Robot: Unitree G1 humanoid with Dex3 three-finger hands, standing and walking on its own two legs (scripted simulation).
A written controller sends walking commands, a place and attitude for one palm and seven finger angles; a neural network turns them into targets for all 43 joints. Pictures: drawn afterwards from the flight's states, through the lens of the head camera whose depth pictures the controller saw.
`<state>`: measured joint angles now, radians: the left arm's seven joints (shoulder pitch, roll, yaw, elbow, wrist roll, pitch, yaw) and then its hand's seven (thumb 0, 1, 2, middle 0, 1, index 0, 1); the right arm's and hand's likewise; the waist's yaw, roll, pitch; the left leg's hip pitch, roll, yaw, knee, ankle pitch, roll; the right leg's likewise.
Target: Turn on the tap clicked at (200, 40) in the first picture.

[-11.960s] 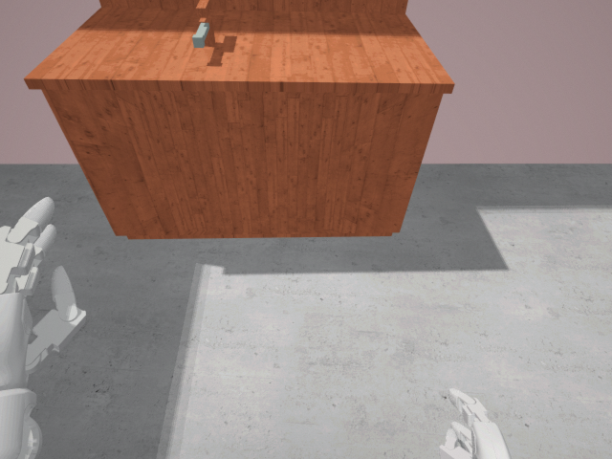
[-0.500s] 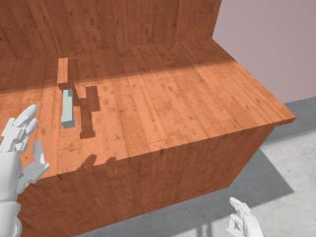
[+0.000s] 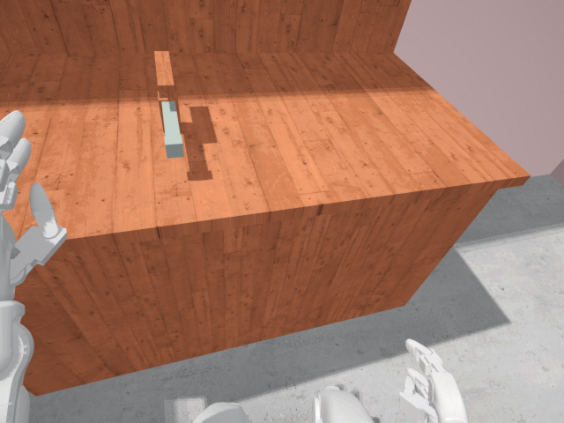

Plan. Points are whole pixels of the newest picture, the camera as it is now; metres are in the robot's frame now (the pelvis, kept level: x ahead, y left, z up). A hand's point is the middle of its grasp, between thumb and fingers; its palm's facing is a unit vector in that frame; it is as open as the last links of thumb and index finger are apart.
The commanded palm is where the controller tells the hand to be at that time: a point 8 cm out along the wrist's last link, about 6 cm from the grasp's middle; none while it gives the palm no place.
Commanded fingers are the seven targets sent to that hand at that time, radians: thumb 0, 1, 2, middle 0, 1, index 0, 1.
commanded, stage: come to a stop and stand still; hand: left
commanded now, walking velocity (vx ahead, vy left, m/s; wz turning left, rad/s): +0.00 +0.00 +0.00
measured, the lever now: (174, 146) +0.49 +0.25 +0.10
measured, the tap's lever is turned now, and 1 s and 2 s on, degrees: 0 0 0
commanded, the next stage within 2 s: look again from close up in 1.38 s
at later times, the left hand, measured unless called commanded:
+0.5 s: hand (37, 294) +0.17 +0.26 +0.17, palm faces +0.35 -0.89 -0.27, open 7.4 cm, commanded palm +0.11 +0.30 +0.21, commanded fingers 0.00 0.90 0.90 -0.20 -0.30 -0.20 -0.30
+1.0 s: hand out of the picture +0.16 +0.29 +0.19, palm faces +0.40 -0.86 -0.32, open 7.4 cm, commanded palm +0.09 +0.33 +0.21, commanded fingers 0.00 0.90 0.90 -0.20 -0.30 -0.20 -0.30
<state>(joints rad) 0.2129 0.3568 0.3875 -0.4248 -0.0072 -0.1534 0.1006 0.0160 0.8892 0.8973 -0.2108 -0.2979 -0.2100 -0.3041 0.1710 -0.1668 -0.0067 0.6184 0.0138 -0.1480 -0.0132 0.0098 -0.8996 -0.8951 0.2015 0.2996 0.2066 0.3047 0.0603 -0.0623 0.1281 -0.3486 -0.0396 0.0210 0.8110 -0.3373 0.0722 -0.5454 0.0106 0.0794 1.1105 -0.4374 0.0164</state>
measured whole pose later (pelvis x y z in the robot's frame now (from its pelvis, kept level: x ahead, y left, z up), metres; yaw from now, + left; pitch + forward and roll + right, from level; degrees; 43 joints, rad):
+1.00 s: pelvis -0.06 +0.05 +0.04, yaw +1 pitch -2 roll +0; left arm 0.37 0.32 0.31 -0.45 -0.02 -0.15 0.13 0.02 0.89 0.90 -0.21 -0.30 -0.21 -0.30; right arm 0.24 -0.15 0.03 0.63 0.00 -0.17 -0.03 0.01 -0.90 -0.90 0.20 0.30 0.21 0.30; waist 0.02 -0.05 0.09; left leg -0.22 -0.07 -0.05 0.44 -0.18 0.04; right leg -0.17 0.00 0.02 0.44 -0.22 0.00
